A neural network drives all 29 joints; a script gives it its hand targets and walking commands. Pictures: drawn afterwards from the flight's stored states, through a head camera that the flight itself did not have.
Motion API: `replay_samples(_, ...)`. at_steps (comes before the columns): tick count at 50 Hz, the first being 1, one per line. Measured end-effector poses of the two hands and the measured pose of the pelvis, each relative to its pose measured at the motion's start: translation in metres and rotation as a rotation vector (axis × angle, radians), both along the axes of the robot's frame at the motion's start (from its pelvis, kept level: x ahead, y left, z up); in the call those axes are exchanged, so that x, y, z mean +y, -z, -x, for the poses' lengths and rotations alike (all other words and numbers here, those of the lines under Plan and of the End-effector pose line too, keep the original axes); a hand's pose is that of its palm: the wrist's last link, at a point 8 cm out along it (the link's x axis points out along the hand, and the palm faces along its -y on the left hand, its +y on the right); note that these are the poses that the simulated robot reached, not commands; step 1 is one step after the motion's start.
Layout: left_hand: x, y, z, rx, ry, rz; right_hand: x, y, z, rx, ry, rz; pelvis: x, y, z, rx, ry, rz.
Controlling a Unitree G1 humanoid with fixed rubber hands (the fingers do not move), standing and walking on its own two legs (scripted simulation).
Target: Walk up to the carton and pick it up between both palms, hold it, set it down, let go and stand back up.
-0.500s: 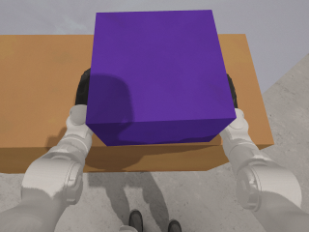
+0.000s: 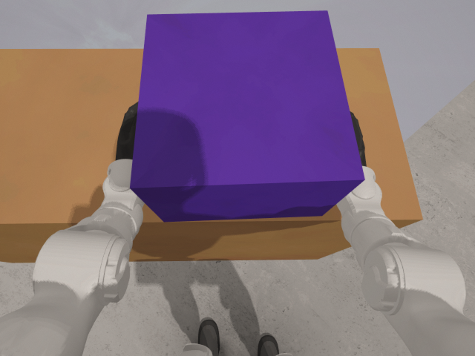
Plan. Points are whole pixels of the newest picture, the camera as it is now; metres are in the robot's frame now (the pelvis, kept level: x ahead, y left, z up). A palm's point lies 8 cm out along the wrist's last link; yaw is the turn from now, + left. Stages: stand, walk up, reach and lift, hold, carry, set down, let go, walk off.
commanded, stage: reach and lift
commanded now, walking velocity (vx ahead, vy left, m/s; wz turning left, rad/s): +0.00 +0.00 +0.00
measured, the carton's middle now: (240, 122) +0.50 +0.01 +0.01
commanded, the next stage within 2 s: none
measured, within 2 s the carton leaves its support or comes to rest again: neither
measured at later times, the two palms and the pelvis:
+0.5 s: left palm (132, 152) +0.46 +0.19 -0.02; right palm (349, 157) +0.45 -0.18 -0.02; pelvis +0.00 +0.00 +0.00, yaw +0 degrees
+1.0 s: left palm (132, 152) +0.46 +0.19 -0.02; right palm (350, 157) +0.45 -0.18 -0.02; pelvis +0.00 +0.00 +0.00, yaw +0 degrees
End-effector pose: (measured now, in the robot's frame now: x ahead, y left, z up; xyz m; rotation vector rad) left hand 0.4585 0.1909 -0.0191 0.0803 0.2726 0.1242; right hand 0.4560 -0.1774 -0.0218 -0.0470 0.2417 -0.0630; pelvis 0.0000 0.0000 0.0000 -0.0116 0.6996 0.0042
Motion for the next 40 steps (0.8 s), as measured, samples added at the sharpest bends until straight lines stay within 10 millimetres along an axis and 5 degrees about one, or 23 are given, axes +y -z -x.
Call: replay_samples(40, -0.0023, 0.0015, 0.0015, -0.023, -0.026, -0.008, -0.0003, 0.0017, 0.0021, -0.024, 0.002, -0.007, -0.0029, -0.0001, -0.0023, 0.003, 0.0, -0.002)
